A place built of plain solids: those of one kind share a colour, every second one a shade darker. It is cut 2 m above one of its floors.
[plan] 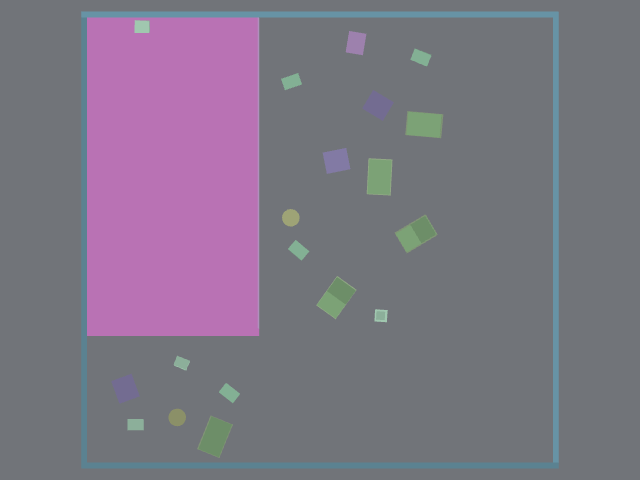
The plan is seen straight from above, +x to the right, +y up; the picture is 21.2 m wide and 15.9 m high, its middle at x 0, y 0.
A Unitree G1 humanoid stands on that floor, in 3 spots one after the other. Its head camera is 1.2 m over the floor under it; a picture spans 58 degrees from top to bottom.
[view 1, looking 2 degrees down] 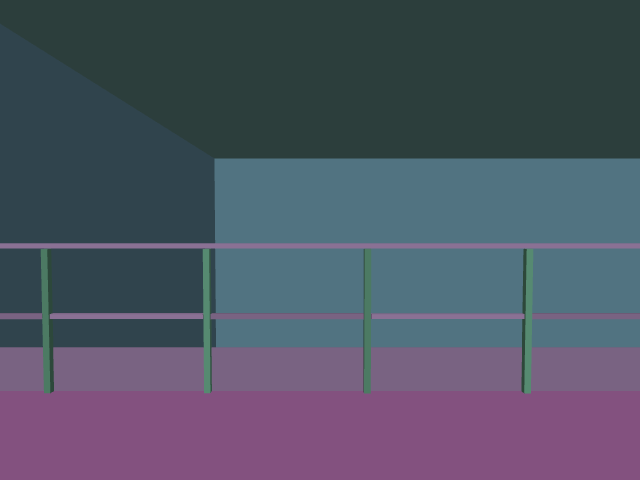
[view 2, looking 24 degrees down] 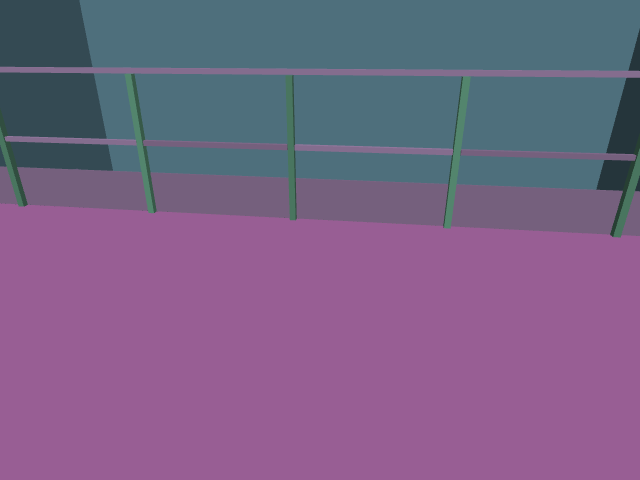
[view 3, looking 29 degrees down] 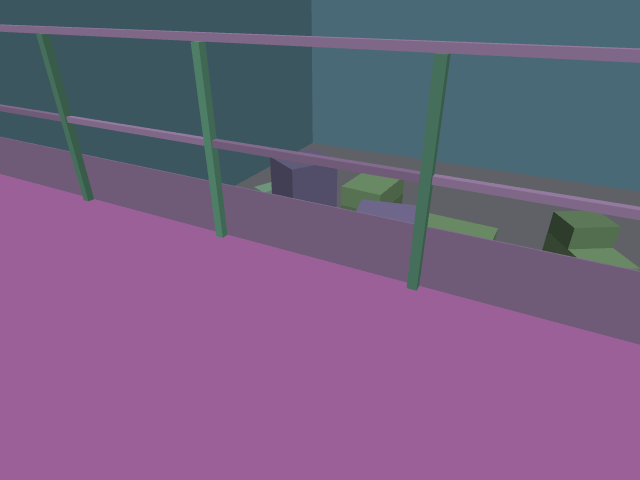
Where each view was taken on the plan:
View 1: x -5.10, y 4.26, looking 0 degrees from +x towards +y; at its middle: wall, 12.82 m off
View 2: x -5.05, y -1.25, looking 8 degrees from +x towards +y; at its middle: floor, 2.95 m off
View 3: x -3.75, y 1.27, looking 27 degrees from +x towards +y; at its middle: guard_rail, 2.23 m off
